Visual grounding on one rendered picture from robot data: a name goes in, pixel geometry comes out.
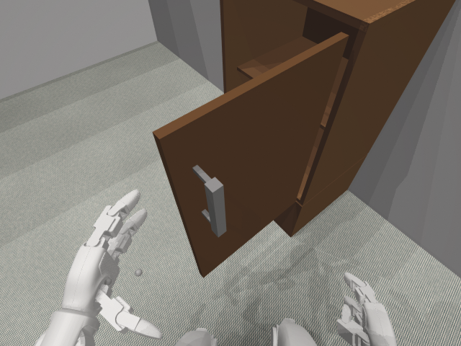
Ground handle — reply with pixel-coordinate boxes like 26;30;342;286
192;165;226;237

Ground robot thigh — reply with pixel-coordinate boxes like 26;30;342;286
270;323;317;346
175;331;218;346

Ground right robot thigh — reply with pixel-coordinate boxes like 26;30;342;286
270;323;317;346

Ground cupboard door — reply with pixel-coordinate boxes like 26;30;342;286
153;32;349;278

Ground robot left hand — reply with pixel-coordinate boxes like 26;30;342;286
61;190;163;340

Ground left robot thigh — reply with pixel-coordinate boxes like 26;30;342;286
175;331;218;346

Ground left robot forearm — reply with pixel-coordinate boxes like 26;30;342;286
34;309;100;346

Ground robot right hand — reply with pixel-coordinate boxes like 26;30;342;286
337;272;397;346

